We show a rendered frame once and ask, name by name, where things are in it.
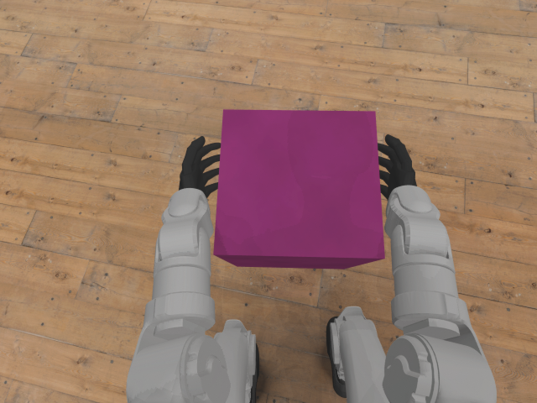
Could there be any right robot thigh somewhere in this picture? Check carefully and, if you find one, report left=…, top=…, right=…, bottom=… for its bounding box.
left=330, top=315, right=390, bottom=403

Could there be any robot right upper arm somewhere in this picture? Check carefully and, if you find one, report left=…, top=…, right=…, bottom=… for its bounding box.
left=383, top=333, right=497, bottom=403

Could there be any robot left upper arm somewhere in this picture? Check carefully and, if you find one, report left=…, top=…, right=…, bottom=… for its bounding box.
left=127, top=333, right=231, bottom=403

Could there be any right robot foot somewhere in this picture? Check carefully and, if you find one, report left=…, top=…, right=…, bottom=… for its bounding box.
left=326, top=317, right=347, bottom=398

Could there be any right robot hand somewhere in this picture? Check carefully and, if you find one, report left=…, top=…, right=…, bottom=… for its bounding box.
left=378, top=134, right=417, bottom=199

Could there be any carton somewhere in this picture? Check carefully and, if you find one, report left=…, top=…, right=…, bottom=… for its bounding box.
left=213, top=109, right=385, bottom=270

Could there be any left robot hand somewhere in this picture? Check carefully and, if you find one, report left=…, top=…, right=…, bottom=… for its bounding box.
left=179, top=136, right=221, bottom=199

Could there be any robot right forearm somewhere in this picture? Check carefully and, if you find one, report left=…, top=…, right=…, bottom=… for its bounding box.
left=384, top=186, right=497, bottom=403

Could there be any robot left forearm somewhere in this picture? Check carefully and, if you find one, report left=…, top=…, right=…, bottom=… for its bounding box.
left=126, top=188, right=216, bottom=401

